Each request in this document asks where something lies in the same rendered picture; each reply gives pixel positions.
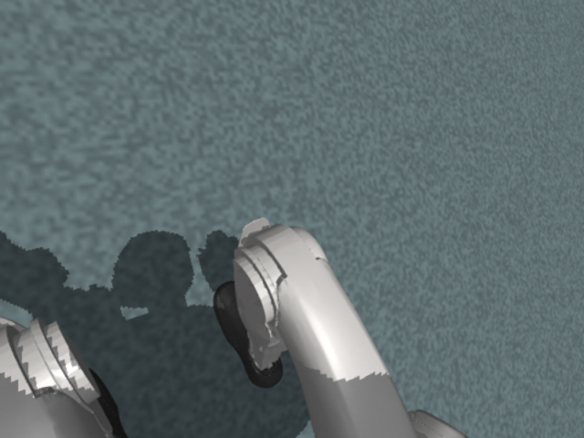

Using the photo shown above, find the left robot foot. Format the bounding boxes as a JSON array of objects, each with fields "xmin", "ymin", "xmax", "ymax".
[{"xmin": 89, "ymin": 368, "xmax": 128, "ymax": 438}]

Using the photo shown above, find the right robot foot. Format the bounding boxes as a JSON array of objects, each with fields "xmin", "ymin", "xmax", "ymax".
[{"xmin": 214, "ymin": 281, "xmax": 283, "ymax": 388}]

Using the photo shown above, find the right robot hand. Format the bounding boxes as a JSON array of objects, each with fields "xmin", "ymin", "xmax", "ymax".
[{"xmin": 408, "ymin": 410, "xmax": 468, "ymax": 438}]

